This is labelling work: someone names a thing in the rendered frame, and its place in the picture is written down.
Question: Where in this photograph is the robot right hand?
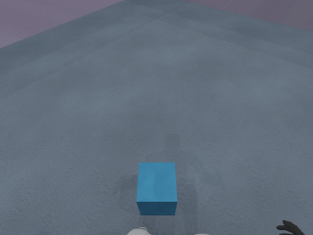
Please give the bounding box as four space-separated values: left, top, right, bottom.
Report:
276 220 305 235

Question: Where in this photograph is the carton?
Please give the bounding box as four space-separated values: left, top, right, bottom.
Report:
136 163 178 215

